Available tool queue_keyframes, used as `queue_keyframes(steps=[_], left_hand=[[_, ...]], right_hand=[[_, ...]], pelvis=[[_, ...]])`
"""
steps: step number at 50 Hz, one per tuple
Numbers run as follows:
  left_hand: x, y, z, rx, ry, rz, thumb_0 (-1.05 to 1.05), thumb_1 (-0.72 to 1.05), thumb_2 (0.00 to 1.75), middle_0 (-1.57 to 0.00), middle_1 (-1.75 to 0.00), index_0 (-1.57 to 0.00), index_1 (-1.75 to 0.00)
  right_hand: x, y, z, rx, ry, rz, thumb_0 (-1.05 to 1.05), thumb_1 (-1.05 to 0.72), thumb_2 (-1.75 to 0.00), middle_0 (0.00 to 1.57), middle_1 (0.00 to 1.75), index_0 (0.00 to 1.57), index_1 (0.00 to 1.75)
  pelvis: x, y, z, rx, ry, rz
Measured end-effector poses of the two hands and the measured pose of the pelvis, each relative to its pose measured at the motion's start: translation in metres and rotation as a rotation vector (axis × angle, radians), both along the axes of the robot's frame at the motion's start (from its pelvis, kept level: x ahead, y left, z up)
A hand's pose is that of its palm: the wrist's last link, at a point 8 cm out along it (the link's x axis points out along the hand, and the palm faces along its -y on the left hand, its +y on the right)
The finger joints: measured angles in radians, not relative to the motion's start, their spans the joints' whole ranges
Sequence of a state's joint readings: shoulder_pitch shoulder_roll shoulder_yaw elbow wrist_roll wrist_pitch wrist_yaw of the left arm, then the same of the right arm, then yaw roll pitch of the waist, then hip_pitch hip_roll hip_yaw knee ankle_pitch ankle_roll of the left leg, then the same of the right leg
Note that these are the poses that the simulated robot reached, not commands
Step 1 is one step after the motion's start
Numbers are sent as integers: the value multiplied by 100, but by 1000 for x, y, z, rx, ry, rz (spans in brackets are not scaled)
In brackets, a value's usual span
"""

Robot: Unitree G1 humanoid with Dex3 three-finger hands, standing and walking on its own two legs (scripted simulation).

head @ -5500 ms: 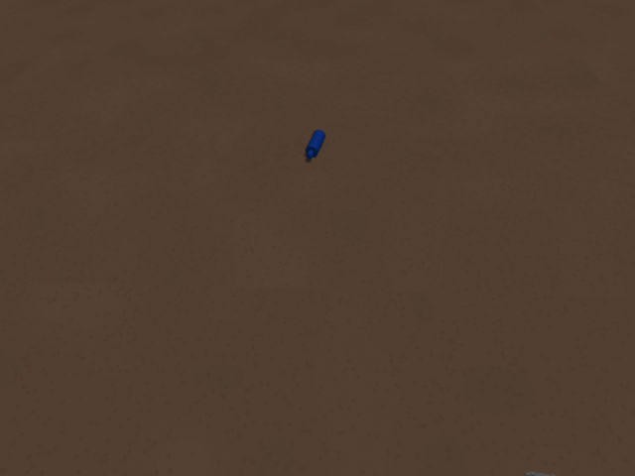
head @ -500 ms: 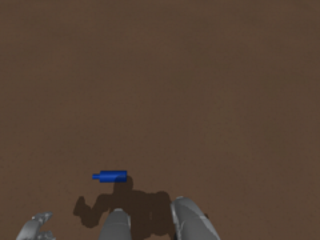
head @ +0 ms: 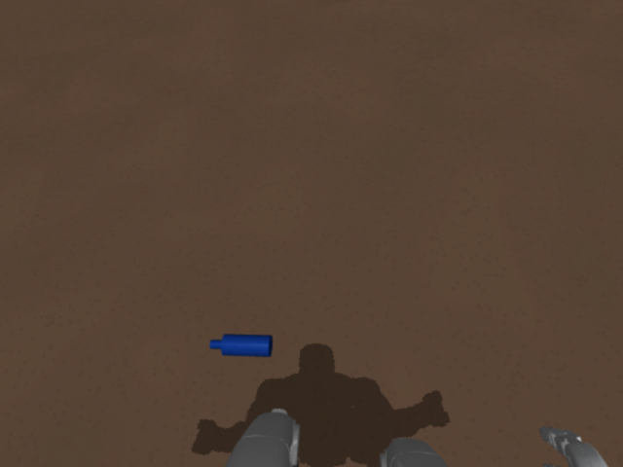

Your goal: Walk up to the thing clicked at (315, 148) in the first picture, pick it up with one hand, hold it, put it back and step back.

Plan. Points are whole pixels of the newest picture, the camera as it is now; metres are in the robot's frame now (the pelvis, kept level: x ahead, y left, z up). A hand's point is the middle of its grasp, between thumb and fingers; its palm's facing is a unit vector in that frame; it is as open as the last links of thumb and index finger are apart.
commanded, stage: walk up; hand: left
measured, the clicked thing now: (240, 345) +0.45 +0.32 -0.72
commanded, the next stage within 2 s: stand in 1.50 s
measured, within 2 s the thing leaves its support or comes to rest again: neither
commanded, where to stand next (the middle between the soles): +0.07 +0.06 m, yaw +0 degrees
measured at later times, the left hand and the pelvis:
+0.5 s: hand out of the picture +0.09 +0.31 -0.15, palm faces -0.01 -0.93 -0.37, open 7.4 cm; pelvis +0.00 +0.04 +0.00, yaw +1 degrees
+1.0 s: hand out of the picture +0.09 +0.30 -0.12, palm faces +0.01 -0.94 -0.35, open 7.4 cm; pelvis +0.00 +0.04 +0.03, yaw +2 degrees
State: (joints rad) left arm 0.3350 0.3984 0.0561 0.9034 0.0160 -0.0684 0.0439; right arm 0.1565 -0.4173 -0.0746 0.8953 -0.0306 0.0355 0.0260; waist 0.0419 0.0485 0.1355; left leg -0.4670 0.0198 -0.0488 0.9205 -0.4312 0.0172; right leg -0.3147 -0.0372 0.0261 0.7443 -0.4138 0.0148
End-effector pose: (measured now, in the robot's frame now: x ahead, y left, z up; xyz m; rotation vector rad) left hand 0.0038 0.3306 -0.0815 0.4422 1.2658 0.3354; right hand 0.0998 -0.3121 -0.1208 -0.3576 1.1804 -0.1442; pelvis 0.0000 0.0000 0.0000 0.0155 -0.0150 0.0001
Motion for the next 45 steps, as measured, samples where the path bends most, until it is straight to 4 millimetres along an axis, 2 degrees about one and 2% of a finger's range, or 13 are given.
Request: queue_keyframes(steps=[6, 10, 13, 18, 22, 27, 33, 45], left_hand=[[2, 30, -11, 10, 16, 10, 1, 90, 90, -21, -30, -21, -30], [22, 32, -16, -11, -27, -10, 1, 90, 90, -20, -30, -21, -30], [37, 28, -22, -28, -86, -29, 1, 90, 90, -20, -30, -21, -30], [53, 21, -27, -79, -121, -57, 0, 90, 90, -20, -30, -21, -30], [69, 22, -29, -120, -119, -65, 1, 90, 90, -21, -30, -21, -30], [83, 23, -28, -146, -126, -66, 1, 90, 90, -21, -30, -21, -30], [88, 22, -21, -153, -113, -61, 0, 90, 90, -20, -30, -21, -30], [79, 14, -5, -153, -91, -43, 1, 91, 90, -20, -30, -21, -30]], right_hand=[[28, 31, -2, 17, -75, 29, 1, -91, -89, 20, 30, 20, 30], [28, 44, 4, 32, -108, 17, 1, -91, -89, 20, 30, 20, 30], [26, 44, 2, 30, -104, 13, 1, -90, -89, 20, 30, 20, 30], [19, 46, 4, 13, -77, -19, 1, -91, -89, 20, 30, 20, 30], [2, 49, 10, -8, -51, -40, 1, -91, -89, 20, 30, 20, 30], [-16, 53, 19, -19, 24, -56, 1, -91, -89, 20, 30, 20, 30], [-19, 57, 24, -9, 47, -66, 1, -91, -89, 20, 30, 20, 30], [5, 58, 32, 31, -16, -55, 1, -91, -89, 20, 30, 20, 30]], pelvis=[[-3, 20, -8, 23, -9, 12], [-1, 24, -7, -7, -22, 13], [-1, 23, -11, -19, -31, 16], [2, 33, -8, -20, -32, 23], [3, 44, -3, -15, -30, 17], [4, 45, 6, -34, -28, 21], [4, 44, 16, -30, -30, 25], [1, 40, 27, -18, -38, 27]])
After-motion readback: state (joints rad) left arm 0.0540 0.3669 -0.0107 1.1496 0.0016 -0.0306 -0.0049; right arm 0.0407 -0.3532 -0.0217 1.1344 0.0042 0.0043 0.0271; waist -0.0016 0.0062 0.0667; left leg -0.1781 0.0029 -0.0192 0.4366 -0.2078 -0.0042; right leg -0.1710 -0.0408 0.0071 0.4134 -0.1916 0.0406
